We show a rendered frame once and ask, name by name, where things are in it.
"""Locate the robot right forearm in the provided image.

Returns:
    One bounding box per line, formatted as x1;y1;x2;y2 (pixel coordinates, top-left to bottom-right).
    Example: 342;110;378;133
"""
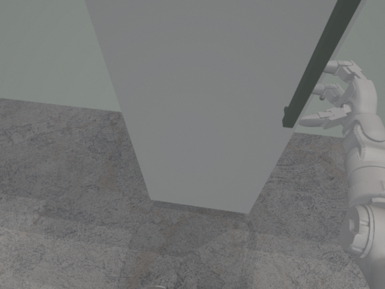
342;113;385;209

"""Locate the handle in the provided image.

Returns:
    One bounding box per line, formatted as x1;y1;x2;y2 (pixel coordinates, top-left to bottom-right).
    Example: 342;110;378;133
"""
282;0;361;128

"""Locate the right robot upper arm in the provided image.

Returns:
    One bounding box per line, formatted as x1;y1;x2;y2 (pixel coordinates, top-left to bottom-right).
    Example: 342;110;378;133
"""
339;204;385;289

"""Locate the fridge door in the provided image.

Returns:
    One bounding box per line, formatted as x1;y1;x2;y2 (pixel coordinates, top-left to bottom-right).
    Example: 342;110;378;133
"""
84;0;367;214

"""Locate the right robot hand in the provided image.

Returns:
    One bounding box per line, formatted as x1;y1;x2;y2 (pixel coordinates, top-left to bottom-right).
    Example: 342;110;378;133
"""
298;60;377;129

